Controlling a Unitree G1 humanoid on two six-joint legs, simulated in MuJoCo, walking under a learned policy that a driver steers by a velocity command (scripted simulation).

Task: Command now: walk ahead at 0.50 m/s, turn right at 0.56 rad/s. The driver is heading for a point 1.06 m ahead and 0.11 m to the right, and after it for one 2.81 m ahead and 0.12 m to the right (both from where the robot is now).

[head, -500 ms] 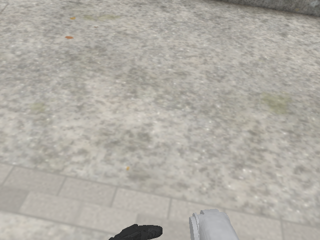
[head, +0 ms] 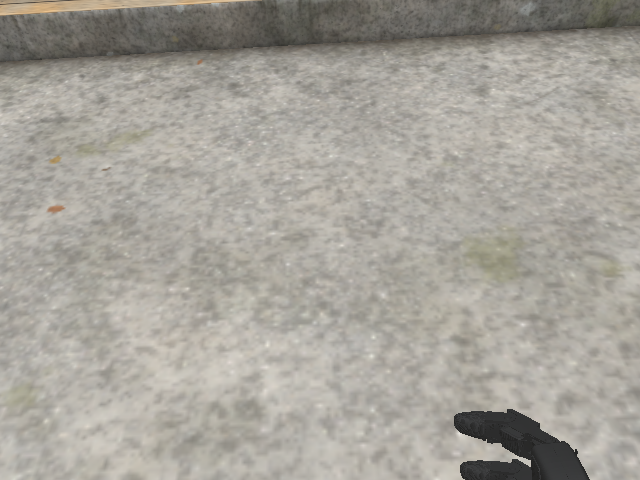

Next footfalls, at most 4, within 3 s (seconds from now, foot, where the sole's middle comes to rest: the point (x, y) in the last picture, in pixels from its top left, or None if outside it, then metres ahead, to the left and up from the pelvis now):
0.26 left None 0.31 0.14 -0.77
0.72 right None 0.47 -0.21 -0.77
1.28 left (381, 375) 0.84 -0.07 -0.77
1.74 right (455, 290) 1.10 -0.28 -0.77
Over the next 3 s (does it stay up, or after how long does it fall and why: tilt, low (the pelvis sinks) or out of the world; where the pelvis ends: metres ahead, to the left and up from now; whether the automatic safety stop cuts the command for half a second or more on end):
stays up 1.57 -0.06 0.01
